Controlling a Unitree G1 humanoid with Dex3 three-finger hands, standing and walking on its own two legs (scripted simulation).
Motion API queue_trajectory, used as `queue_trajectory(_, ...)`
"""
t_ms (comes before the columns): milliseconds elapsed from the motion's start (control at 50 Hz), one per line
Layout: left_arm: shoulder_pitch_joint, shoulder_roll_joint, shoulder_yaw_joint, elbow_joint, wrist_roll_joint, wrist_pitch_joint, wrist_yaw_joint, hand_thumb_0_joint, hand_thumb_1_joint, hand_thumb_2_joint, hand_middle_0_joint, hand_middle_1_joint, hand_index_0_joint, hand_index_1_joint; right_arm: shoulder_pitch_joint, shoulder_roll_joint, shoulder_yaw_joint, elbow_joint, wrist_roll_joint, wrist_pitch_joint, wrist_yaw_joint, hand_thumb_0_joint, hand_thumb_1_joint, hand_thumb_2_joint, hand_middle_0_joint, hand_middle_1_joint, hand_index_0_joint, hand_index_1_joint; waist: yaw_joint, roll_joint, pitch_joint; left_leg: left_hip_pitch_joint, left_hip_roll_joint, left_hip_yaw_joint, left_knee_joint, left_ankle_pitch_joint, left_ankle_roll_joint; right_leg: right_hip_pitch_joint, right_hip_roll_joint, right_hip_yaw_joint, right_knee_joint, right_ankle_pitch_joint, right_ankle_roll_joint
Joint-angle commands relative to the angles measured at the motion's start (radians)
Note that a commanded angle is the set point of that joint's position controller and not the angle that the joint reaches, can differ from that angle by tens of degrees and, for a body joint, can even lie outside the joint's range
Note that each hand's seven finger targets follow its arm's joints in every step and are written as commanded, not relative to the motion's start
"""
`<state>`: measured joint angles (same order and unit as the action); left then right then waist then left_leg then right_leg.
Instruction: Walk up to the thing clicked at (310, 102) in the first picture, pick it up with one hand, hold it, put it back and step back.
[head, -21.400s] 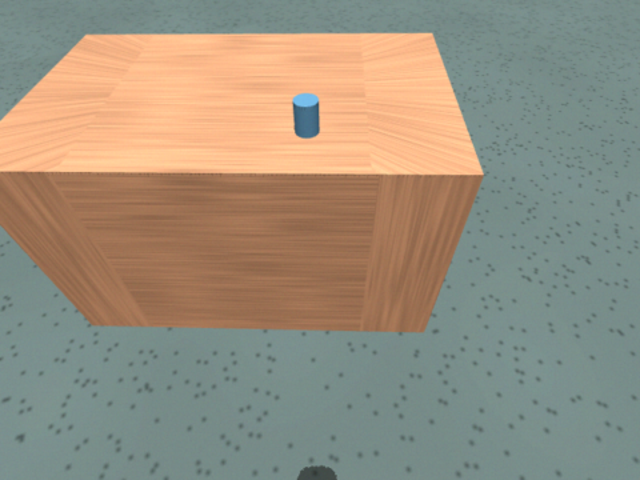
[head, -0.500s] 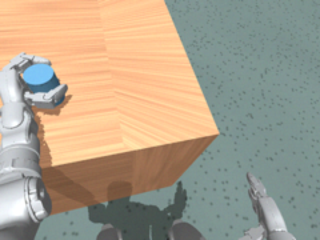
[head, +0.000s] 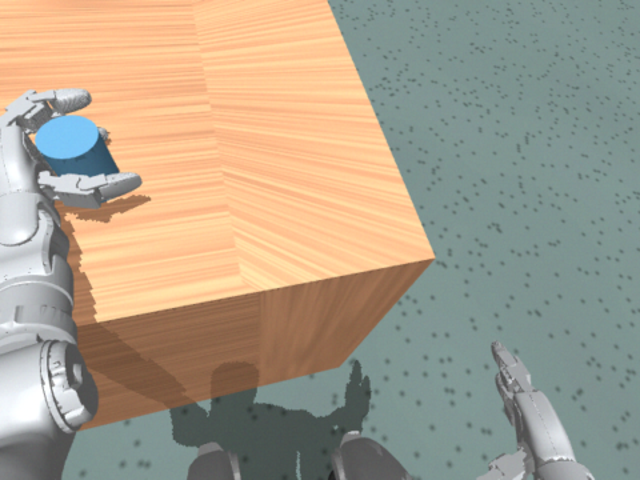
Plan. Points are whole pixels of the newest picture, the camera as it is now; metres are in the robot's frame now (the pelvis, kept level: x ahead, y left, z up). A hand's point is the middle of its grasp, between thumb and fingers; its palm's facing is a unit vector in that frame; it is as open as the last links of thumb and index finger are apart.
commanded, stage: open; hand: left
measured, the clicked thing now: (82, 162) +0.52 +0.20 +0.05
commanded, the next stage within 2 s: withdraw in 0.08 s
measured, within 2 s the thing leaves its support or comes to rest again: neither
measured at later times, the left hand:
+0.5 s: hand (19, 100) +0.54 +0.24 +0.12, palm faces +0.22 -0.98 +0.00, open 17.3 cm
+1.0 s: hand out of the picture +0.47 +0.37 +0.16, palm faces +0.42 -0.86 -0.29, open 17.6 cm
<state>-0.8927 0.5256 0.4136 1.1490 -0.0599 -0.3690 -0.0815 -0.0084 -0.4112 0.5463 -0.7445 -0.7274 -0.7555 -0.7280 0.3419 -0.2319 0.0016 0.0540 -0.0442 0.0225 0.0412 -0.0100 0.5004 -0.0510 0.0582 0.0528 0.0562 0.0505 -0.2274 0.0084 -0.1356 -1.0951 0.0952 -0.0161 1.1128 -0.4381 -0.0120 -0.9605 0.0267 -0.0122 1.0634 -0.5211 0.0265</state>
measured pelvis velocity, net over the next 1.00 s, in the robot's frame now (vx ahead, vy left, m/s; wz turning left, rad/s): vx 0.02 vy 0.01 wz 0.01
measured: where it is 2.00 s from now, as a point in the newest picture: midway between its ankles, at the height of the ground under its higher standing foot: outside the picture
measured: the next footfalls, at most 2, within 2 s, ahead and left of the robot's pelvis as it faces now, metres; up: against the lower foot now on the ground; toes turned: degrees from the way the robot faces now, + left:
none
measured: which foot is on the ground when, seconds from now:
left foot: down 0.00-1.00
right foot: down 0.00-1.00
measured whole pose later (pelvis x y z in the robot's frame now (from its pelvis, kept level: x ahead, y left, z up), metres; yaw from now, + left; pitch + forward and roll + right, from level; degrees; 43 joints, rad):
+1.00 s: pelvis +0.02 +0.01 +0.05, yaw +1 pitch +16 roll -2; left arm -0.78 0.75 0.43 1.08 0.05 -0.03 -0.05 -0.01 -0.59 0.04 -0.07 -0.07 -0.07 -0.07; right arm 0.37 -0.27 -0.02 0.18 0.05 0.10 0.04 -0.01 0.52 -0.06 0.06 0.06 0.06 0.05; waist -0.11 0.00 -0.12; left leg -0.74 0.07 0.03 0.84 -0.37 0.00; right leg -0.61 0.00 0.01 0.77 -0.43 0.04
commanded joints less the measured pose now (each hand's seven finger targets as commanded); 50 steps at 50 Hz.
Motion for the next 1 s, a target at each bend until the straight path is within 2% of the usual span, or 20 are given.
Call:
queue_trajectory(0, -0.436, 0.242, 0.021, -0.232, -0.012, -0.068, -0.002, 0.000, -0.503, 0.283, -0.452, -0.387, -0.451, -0.392, 0.057, -0.162, -0.105, -0.156, -0.001, -0.053, -0.017, 0.000, 0.525, -0.053, 0.051, 0.051, 0.051, 0.051, -0.012, 0.210, -0.515, 0.529, -0.027, -0.028, -0.093, 0.312, 0.033, 0.069, 0.030, -0.024, -0.117, 0.329, -0.038)
queue_trajectory(120, -0.416, 0.207, 0.011, -0.224, -0.013, -0.057, -0.003, 0.000, -0.597, 0.157, -0.273, -0.217, -0.271, -0.223, 0.047, -0.159, -0.099, -0.189, 0.001, -0.052, -0.017, 0.000, 0.528, -0.054, 0.052, 0.051, 0.051, 0.051, -0.008, 0.167, -0.529, 0.527, -0.028, -0.025, -0.083, 0.361, 0.037, 0.089, 0.032, -0.023, -0.112, 0.378, -0.034)
queue_trajectory(200, -0.435, 0.239, 0.018, -0.231, -0.005, -0.055, -0.002, 0.000, -0.526, 0.102, -0.090, -0.098, -0.093, -0.097, 0.030, -0.168, -0.112, -0.188, 0.000, -0.049, -0.018, 0.000, 0.546, -0.050, 0.052, 0.051, 0.051, 0.051, -0.003, 0.180, -0.507, 0.510, -0.031, -0.021, -0.086, 0.326, 0.036, 0.080, 0.029, -0.017, -0.117, 0.355, -0.034)
queue_trajectory(240, -0.500, 0.312, 0.048, -0.337, -0.004, -0.065, 0.003, 0.000, -0.515, 0.091, -0.059, -0.070, -0.061, -0.070, 0.013, -0.174, -0.110, -0.232, 0.002, -0.047, -0.022, 0.000, 0.550, -0.049, 0.052, 0.051, 0.051, 0.051, 0.013, 0.214, -0.618, 0.553, -0.034, -0.016, -0.085, 0.358, 0.037, 0.147, 0.024, -0.008, -0.119, 0.395, -0.031)
queue_trajectory(300, -0.512, 0.347, 0.061, -0.351, -0.013, -0.052, -0.005, 0.000, -0.547, 0.102, -0.055, -0.079, -0.058, -0.079, 0.034, -0.168, -0.107, -0.253, 0.010, -0.041, -0.029, 0.000, 0.542, -0.052, 0.052, 0.051, 0.051, 0.051, 0.011, 0.199, -0.661, 0.581, -0.038, -0.007, -0.079, 0.424, 0.044, 0.219, 0.021, 0.001, -0.127, 0.490, -0.020)
queue_trajectory(320, -0.525, 0.381, 0.072, -0.364, -0.008, -0.044, -0.003, 0.000, -0.542, 0.107, -0.051, -0.080, -0.054, -0.081, 0.062, -0.181, -0.122, -0.209, 0.010, -0.035, -0.034, 0.000, 0.538, -0.053, 0.052, 0.051, 0.051, 0.051, 0.016, 0.230, -0.657, 0.601, -0.037, -0.007, -0.083, 0.452, 0.039, 0.220, 0.021, 0.000, -0.126, 0.503, -0.022)
queue_trajectory(360, -0.528, 0.403, 0.078, -0.380, -0.002, -0.024, -0.008, 0.000, -0.547, 0.098, -0.050, -0.073, -0.053, -0.073, 0.055, -0.150, -0.078, -0.216, 0.010, -0.026, -0.030, 0.000, 0.535, -0.053, 0.052, 0.051, 0.051, 0.051, 0.037, 0.261, -0.649, 0.631, -0.035, -0.012, -0.100, 0.498, 0.029, 0.229, 0.021, -0.008, -0.133, 0.506, -0.028)
queue_trajectory(420, -0.556, 0.456, 0.095, -0.373, -0.002, 0.019, -0.018, 0.000, -0.557, 0.079, -0.047, -0.059, -0.051, -0.059, 0.061, -0.161, -0.094, -0.159, 0.018, -0.018, -0.038, 0.000, 0.531, -0.054, 0.052, 0.051, 0.051, 0.051, 0.038, 0.279, -0.589, 0.664, -0.033, -0.014, -0.134, 0.489, 0.022, 0.218, 0.024, -0.013, -0.163, 0.468, -0.032)
queue_trajectory(600, -0.414, 0.385, 0.045, -0.116, -0.014, 0.168, -0.118, 0.000, -0.572, 0.023, -0.042, -0.047, -0.063, -0.032, -0.011, -0.122, -0.046, -0.063, 0.050, -0.027, -0.030, 0.000, 0.560, -0.045, 0.051, 0.051, 0.051, 0.051, 0.055, 0.132, -0.383, 0.581, -0.037, 0.011, -0.221, 0.389, 0.045, 0.257, 0.025, -0.009, -0.260, 0.435, -0.025)
queue_trajectory(660, -0.398, 0.396, 0.044, -0.139, -0.023, 0.190, -0.158, 0.000, -0.611, 0.066, -0.060, -0.078, -0.060, -0.083, 0.000, -0.125, -0.041, -0.055, 0.055, -0.039, -0.026, 0.000, 0.583, -0.049, 0.048, 0.053, 0.049, 0.053, 0.061, 0.092, -0.419, 0.589, -0.041, 0.017, -0.227, 0.420, 0.052, 0.307, 0.021, -0.005, -0.270, 0.498, -0.017)
queue_trajectory(680, -0.463, 0.576, 0.047, -0.304, 0.077, 0.202, -0.099, 0.000, -0.611, 0.046, -0.063, -0.081, -0.068, -0.081, 0.022, -0.175, -0.079, -0.100, 0.059, -0.019, -0.022, 0.000, 0.577, -0.052, 0.048, 0.054, 0.050, 0.054, 0.114, 0.200, -0.575, 0.705, -0.056, 0.032, -0.256, 0.487, 0.033, 0.397, 0.010, -0.006, -0.281, 0.567, -0.016)
queue_trajectory(700, -0.405, 0.502, 0.025, -0.172, 0.073, 0.231, -0.077, 0.000, -0.611, 0.050, -0.070, -0.093, -0.075, -0.093, 0.049, -0.187, -0.098, -0.068, 0.063, -0.007, -0.021, 0.000, 0.549, -0.057, 0.049, 0.053, 0.050, 0.053, 0.076, 0.142, -0.494, 0.712, -0.047, 0.024, -0.267, 0.489, 0.030, 0.355, 0.021, -0.021, -0.282, 0.545, -0.015)
queue_trajectory(720, -0.362, 0.451, 0.002, -0.123, 0.071, 0.247, -0.070, 0.000, -0.611, 0.052, -0.067, -0.093, -0.075, -0.090, 0.049, -0.162, -0.062, -0.030, 0.065, 0.003, -0.015, 0.000, 0.566, -0.053, 0.049, 0.054, 0.050, 0.054, 0.084, 0.089, -0.382, 0.653, -0.047, 0.022, -0.270, 0.466, 0.036, 0.331, 0.024, -0.025, -0.293, 0.523, -0.010)
queue_trajectory(760, -0.379, 0.544, 0.043, -0.220, 0.090, 0.251, -0.036, 0.000, -0.611, 0.055, -0.066, -0.096, -0.072, -0.095, -0.008, -0.172, -0.074, -0.064, 0.075, 0.011, -0.014, 0.000, 0.563, -0.055, 0.049, 0.054, 0.050, 0.054, 0.111, 0.088, -0.439, 0.684, -0.050, 0.021, -0.289, 0.468, 0.036, 0.377, 0.019, -0.023, -0.305, 0.514, -0.015)
queue_trajectory(800, -0.414, 0.628, 0.079, -0.280, 0.107, 0.256, -0.013, 0.000, -0.596, 0.050, -0.056, -0.104, -0.069, -0.095, 0.047, -0.213, -0.114, -0.070, 0.075, 0.025, -0.018, 0.000, 0.577, -0.050, 0.049, 0.054, 0.050, 0.054, 0.108, 0.130, -0.501, 0.761, -0.051, 0.025, -0.293, 0.511, 0.032, 0.404, 0.013, -0.019, -0.316, 0.531, -0.015)
queue_trajectory(820, -0.404, 0.655, 0.099, -0.298, 0.112, 0.257, -0.003, 0.000, -0.611, 0.045, -0.078, -0.061, -0.070, -0.069, 0.016, -0.202, -0.103, -0.106, 0.079, 0.029, -0.013, 0.000, 0.523, -0.069, 0.050, 0.054, 0.051, 0.054, 0.133, 0.132, -0.519, 0.760, -0.056, 0.030, -0.296, 0.522, 0.033, 0.436, 0.008, -0.013, -0.322, 0.554, -0.013)
queue_trajectory(860, -0.299, 0.589, 0.076, -0.229, 0.112, 0.269, 0.013, 0.000, -0.604, 0.040, -0.077, -0.056, -0.070, -0.063, 0.061, -0.179, -0.092, -0.048, 0.083, 0.037, -0.012, 0.000, 0.518, -0.070, 0.051, 0.054, 0.051, 0.054, 0.123, 0.106, -0.418, 0.739, -0.054, 0.034, -0.311, 0.528, 0.033, 0.426, 0.007, -0.013, -0.334, 0.559, -0.012)
queue_trajectory(880, -0.304, 0.572, 0.065, -0.276, 0.110, 0.267, 0.022, 0.000, -0.600, 0.035, -0.078, -0.055, -0.072, -0.061, 0.041, -0.159, -0.073, -0.035, 0.085, 0.038, -0.009, 0.000, 0.513, -0.070, 0.051, 0.054, 0.052, 0.054, 0.143, 0.147, -0.416, 0.749, -0.056, 0.032, -0.324, 0.530, 0.027, 0.418, 0.004, -0.013, -0.340, 0.531, -0.018)
queue_trajectory(920, -0.268, 0.535, 0.044, -0.292, 0.107, 0.277, 0.034, 0.000, -0.591, 0.028, -0.073, -0.045, -0.066, -0.051, 0.023, -0.178, -0.110, -0.023, 0.087, 0.031, -0.011, 0.000, 0.523, -0.066, 0.052, 0.054, 0.052, 0.054, 0.140, 0.181, -0.412, 0.798, -0.050, 0.032, -0.332, 0.533, 0.022, 0.394, 0.005, -0.017, -0.353, 0.502, -0.020)
queue_trajectory(980, -0.152, 0.438, -0.005, -0.362, 0.096, 0.287, 0.052, 0.000, -0.600, 0.032, -0.072, -0.039, -0.061, -0.050, 0.030, -0.132, -0.079, 0.027, 0.093, 0.016, 0.002, 0.000, 0.521, -0.067, 0.052, 0.054, 0.052, 0.054, 0.166, 0.221, -0.386, 0.823, -0.044, 0.030, -0.354, 0.517, 0.013, 0.376, 0.006, -0.028, -0.365, 0.450, -0.029)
